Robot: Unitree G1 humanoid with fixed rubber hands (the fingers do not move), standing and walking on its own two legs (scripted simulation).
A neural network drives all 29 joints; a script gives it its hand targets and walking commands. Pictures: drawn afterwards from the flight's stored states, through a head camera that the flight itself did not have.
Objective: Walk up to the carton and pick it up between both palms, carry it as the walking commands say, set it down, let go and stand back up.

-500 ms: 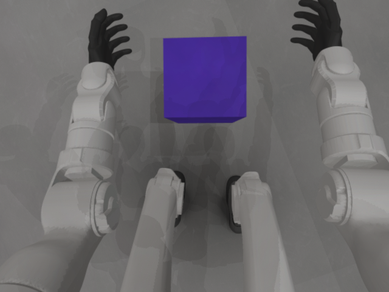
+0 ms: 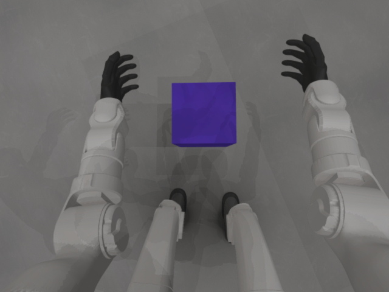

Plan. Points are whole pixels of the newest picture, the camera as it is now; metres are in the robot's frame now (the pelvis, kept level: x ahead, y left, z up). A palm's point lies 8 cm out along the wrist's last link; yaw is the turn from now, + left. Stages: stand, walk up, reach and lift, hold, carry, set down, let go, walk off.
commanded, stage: set down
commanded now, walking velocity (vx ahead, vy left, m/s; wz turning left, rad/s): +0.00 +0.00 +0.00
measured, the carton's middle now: (203, 120) +0.47 +0.02 -0.52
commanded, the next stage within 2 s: let go in 0.02 s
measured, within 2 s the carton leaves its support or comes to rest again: neither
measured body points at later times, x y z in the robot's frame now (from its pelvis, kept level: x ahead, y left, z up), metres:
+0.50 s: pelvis +0.05 +0.00 +0.07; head +0.21 +0.00 +0.49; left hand +0.34 +0.23 -0.03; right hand +0.36 -0.22 -0.03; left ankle +0.06 +0.12 -0.64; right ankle +0.05 -0.12 -0.64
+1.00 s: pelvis +0.07 +0.00 +0.11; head +0.09 +0.00 +0.55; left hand +0.24 +0.23 +0.03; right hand +0.25 -0.23 +0.03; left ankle +0.06 +0.12 -0.64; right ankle +0.05 -0.12 -0.64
